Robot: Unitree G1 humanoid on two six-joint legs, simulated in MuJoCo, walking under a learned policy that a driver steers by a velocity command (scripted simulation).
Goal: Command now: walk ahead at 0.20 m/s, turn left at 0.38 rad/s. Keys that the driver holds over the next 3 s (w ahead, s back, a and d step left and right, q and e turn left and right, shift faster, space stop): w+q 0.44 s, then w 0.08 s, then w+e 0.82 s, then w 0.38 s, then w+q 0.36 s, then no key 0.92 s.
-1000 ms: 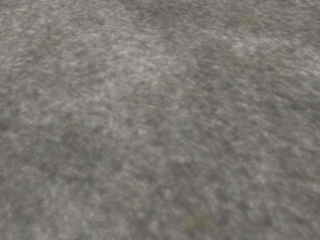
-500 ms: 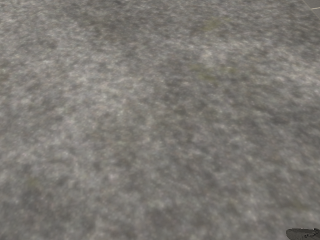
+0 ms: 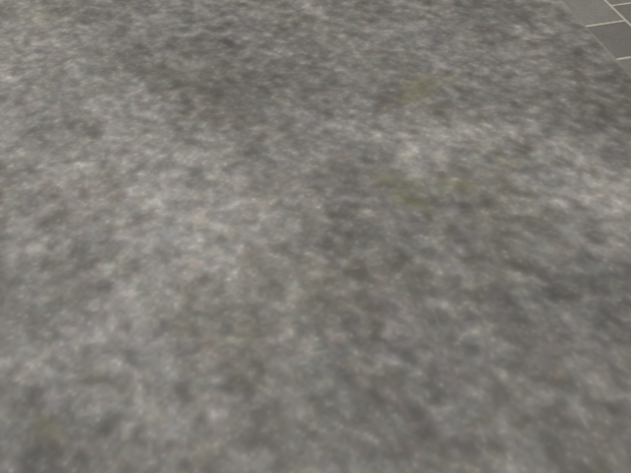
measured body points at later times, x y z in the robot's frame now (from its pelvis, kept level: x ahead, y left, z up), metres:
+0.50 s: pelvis +0.16 +0.09 +0.01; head +0.18 +0.12 +0.46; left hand +0.21 +0.40 -0.10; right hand +0.33 -0.14 -0.10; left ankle +0.12 +0.16 -0.73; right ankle +0.21 -0.07 -0.65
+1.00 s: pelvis +0.45 +0.13 +0.01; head +0.48 +0.13 +0.45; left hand +0.51 +0.42 -0.10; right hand +0.63 -0.11 -0.10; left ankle +0.41 +0.28 -0.66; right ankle +0.51 +0.07 -0.73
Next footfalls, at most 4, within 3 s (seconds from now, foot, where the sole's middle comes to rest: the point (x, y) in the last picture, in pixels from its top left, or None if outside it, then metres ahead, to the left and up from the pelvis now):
0.32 left None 0.16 0.17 -0.77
0.82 right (306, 443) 0.55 0.08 -0.77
1.28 left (201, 348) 0.78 0.33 -0.77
1.78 right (324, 264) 1.02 0.03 -0.77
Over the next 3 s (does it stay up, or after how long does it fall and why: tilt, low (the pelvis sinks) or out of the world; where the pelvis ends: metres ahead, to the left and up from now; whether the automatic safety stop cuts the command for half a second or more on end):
stays up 1.25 0.14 0.00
